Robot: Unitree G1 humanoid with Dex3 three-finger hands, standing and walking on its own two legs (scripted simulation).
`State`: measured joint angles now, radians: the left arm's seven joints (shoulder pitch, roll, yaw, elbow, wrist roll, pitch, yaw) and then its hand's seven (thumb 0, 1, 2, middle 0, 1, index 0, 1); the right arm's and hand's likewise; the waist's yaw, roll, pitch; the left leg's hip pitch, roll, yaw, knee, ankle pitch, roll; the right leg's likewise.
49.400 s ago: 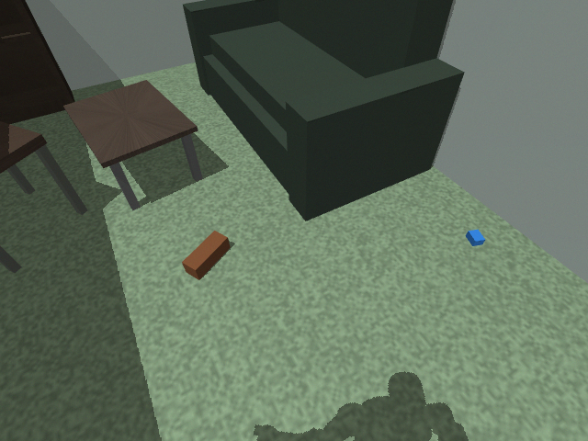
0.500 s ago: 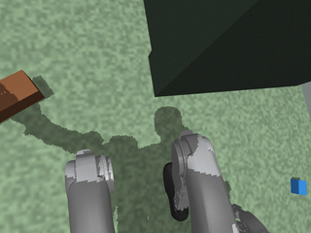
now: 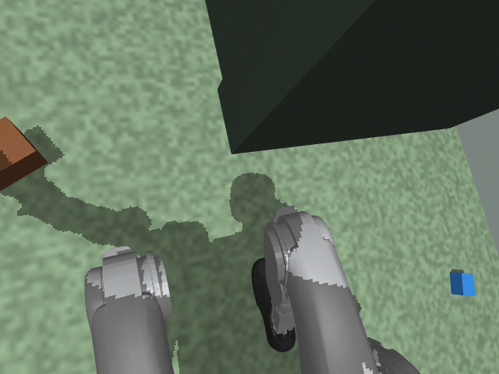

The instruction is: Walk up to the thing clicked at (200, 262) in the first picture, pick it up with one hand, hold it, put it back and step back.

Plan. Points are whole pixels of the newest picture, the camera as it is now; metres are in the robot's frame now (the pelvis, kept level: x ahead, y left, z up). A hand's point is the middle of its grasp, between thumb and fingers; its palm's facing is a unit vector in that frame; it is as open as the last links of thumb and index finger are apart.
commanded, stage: rise first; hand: left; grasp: from above
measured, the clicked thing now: out of the picture +0.47 +0.39 -0.28
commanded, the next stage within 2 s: none
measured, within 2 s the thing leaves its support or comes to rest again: neither
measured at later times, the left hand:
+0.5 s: hand out of the picture +0.43 +0.41 -0.17, palm faces -0.34 -0.25 -0.91, open 14.2 cm
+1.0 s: hand out of the picture +0.43 +0.41 -0.17, palm faces -0.34 -0.25 -0.91, open 14.1 cm
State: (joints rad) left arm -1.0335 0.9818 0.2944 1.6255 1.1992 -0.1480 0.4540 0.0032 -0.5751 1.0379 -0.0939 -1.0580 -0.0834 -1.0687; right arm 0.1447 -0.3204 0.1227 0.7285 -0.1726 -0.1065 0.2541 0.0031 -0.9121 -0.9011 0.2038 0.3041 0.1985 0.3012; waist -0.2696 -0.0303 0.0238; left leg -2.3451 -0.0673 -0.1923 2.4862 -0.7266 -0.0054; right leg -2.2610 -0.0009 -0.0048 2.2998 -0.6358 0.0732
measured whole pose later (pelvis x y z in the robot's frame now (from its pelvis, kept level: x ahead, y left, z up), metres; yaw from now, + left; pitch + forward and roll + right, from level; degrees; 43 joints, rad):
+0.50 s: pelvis +0.00 +0.00 +0.00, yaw +0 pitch +34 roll -13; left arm -1.02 0.98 0.28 1.58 1.18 -0.14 0.40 0.00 -0.58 1.04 -0.09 -1.06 -0.08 -1.07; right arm 0.15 -0.33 0.12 0.71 -0.16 -0.10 0.27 0.00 -0.91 -0.90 0.20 0.30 0.20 0.30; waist -0.26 -0.02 0.01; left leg -2.34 -0.07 -0.19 2.47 -0.73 -0.01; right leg -2.26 -0.01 -0.01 2.29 -0.64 0.07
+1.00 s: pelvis +0.00 +0.00 +0.00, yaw +0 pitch +33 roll -13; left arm -1.05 0.99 0.27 1.59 1.18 -0.14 0.40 0.00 -0.57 1.03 -0.10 -1.07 -0.09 -1.07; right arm 0.16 -0.33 0.12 0.70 -0.16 -0.10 0.26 0.00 -0.91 -0.90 0.20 0.30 0.20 0.30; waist -0.27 -0.02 0.01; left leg -2.34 -0.07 -0.19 2.47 -0.72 -0.01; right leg -2.26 -0.01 -0.01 2.29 -0.63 0.07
